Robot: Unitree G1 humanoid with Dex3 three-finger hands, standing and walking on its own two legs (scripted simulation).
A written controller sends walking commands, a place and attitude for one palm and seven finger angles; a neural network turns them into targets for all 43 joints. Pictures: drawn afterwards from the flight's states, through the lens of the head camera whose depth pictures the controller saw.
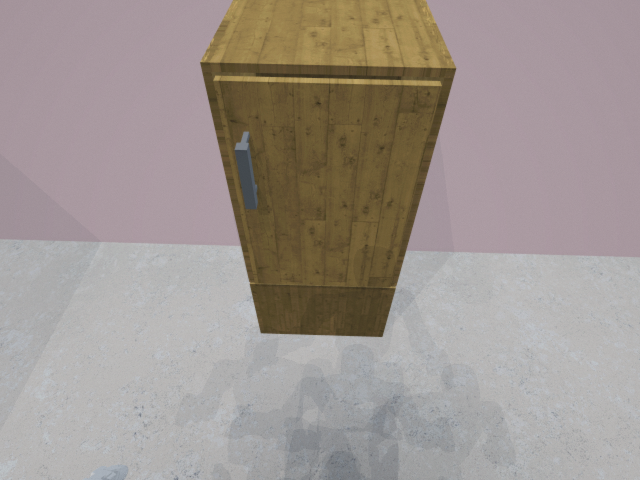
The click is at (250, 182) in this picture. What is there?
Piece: cupboard door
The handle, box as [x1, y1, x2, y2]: [235, 132, 257, 208]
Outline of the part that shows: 244,132 241,142 236,143 235,154 245,207 256,208 256,185 254,184 249,147 247,142 249,134 248,132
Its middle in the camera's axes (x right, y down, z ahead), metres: -0.14 -0.13 +0.76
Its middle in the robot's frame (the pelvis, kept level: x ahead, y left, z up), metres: +0.65 +0.18 -0.01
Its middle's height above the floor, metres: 0.76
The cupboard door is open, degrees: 0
